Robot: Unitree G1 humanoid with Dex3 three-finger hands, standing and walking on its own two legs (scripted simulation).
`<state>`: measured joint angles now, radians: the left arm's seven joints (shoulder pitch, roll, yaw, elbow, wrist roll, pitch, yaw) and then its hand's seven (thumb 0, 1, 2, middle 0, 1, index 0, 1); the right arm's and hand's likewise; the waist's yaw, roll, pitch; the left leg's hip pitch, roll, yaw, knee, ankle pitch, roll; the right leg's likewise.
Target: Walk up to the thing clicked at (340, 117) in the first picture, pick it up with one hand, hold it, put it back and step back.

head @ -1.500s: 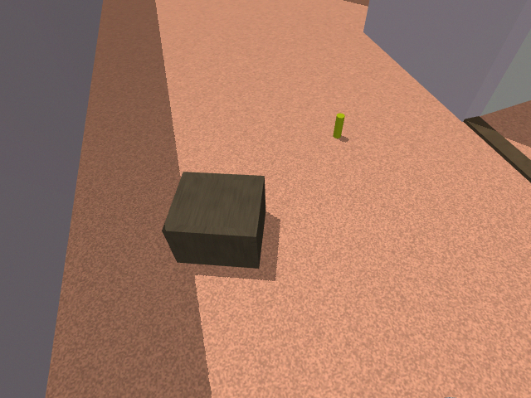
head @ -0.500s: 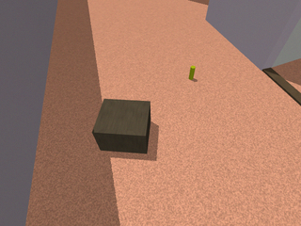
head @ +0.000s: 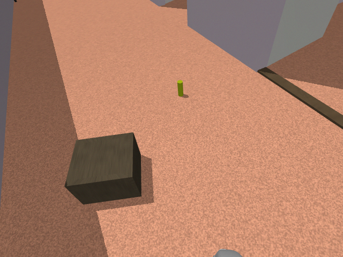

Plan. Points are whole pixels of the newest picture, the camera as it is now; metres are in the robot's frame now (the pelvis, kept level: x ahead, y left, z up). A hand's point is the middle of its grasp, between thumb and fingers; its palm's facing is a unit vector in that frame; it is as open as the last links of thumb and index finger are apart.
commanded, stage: walk up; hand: left
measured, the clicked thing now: (180, 88) +1.52 -0.07 -0.67
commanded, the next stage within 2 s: none
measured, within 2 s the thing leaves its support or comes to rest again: neither
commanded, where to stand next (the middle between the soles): +1.17 -0.19 m, yaw -12 degrees
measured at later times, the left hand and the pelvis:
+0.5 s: hand (97, 199) +0.32 +0.25 -0.14, palm faces -0.20 -0.92 -0.35, open 7.4 cm; pelvis +0.23 -0.01 +0.01, yaw -8 degrees
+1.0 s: hand (134, 122) +0.60 +0.15 -0.09, palm faces -0.22 -0.89 -0.40, open 7.4 cm; pelvis +0.46 -0.09 +0.02, yaw -13 degrees
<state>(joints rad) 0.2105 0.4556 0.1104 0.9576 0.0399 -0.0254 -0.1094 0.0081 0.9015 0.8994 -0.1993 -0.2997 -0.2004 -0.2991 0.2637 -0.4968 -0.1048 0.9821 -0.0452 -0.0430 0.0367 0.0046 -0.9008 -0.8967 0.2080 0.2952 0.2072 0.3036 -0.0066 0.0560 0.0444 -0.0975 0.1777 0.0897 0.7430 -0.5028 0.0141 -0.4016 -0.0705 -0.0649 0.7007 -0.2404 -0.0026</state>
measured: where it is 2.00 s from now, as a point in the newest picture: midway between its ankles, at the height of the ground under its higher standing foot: (199, 148)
